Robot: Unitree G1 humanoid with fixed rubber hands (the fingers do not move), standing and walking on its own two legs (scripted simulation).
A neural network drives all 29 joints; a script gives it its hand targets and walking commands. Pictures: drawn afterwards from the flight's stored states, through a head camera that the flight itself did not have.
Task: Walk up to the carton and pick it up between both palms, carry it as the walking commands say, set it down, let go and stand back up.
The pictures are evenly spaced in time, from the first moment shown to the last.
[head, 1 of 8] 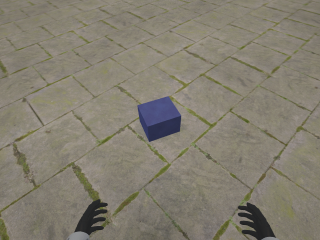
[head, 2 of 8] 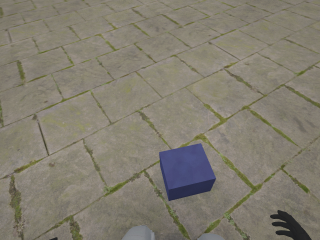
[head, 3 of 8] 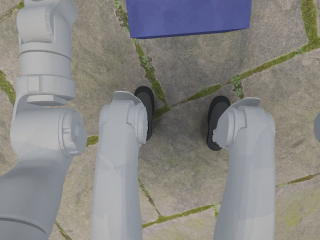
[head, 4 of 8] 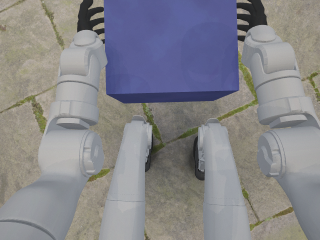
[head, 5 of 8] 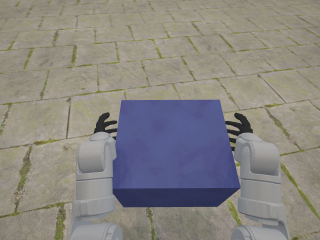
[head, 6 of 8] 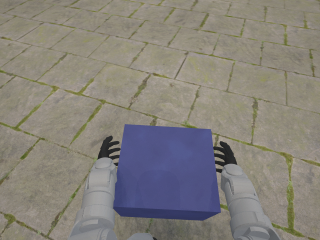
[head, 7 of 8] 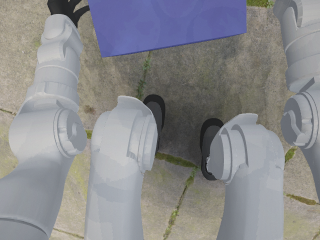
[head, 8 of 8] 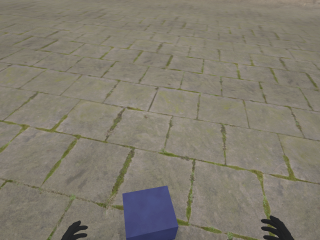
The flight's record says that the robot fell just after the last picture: no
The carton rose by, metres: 0.69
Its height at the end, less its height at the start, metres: +0.00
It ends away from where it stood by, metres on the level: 0.55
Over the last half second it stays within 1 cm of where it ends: yes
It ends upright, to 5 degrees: yes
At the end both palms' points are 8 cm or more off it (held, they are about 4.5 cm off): yes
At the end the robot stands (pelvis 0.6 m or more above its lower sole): yes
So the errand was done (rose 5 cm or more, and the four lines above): yes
